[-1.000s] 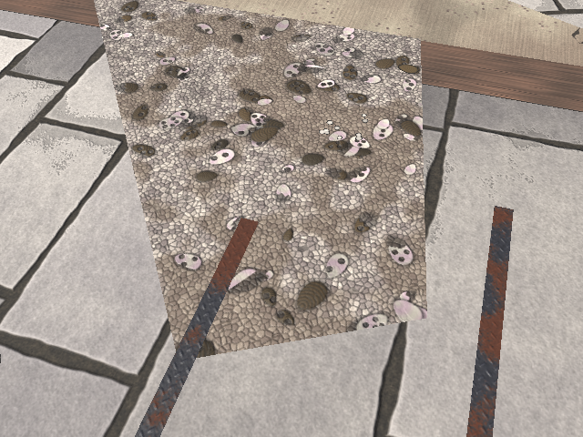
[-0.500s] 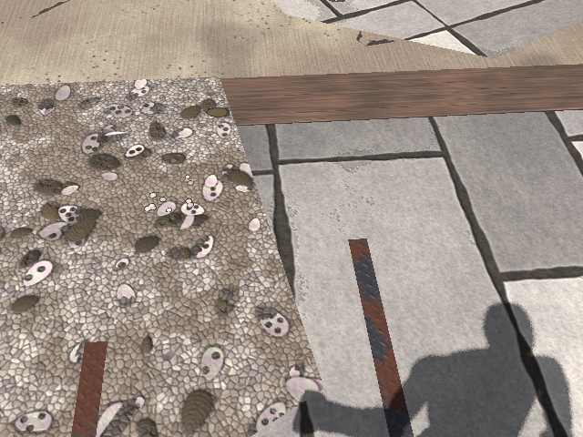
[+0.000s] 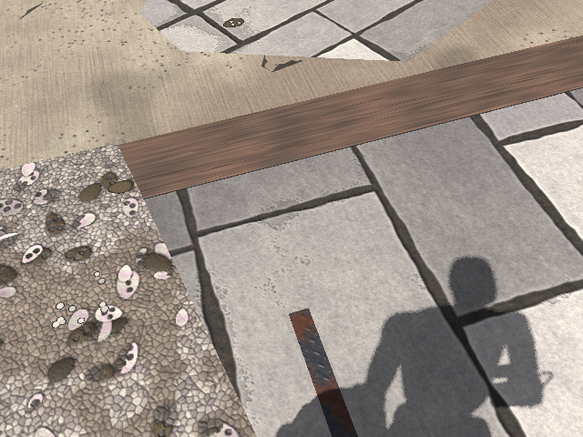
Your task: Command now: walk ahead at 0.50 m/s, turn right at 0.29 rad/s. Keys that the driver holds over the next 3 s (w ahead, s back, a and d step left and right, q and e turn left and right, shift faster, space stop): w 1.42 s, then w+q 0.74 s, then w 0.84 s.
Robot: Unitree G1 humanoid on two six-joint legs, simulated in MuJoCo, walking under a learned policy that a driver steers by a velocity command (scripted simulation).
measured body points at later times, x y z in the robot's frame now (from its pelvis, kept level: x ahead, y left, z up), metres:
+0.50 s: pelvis +0.28 +0.05 +0.00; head +0.30 +0.06 +0.45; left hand +0.40 +0.30 -0.13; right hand +0.28 -0.21 -0.13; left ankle +0.27 +0.12 -0.75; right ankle +0.33 -0.10 -0.67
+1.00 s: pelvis +0.54 -0.02 +0.00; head +0.56 -0.04 +0.45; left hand +0.58 +0.24 -0.13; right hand +0.61 -0.28 -0.14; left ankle +0.57 +0.13 -0.67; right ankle +0.54 -0.08 -0.75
